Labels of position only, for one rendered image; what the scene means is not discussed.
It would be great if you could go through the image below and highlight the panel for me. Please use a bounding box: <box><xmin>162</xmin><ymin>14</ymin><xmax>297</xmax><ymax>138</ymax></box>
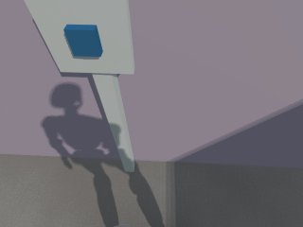
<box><xmin>24</xmin><ymin>0</ymin><xmax>135</xmax><ymax>172</ymax></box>

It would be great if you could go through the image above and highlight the button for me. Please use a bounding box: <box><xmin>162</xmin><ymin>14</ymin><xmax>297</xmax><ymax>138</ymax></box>
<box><xmin>63</xmin><ymin>24</ymin><xmax>103</xmax><ymax>57</ymax></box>

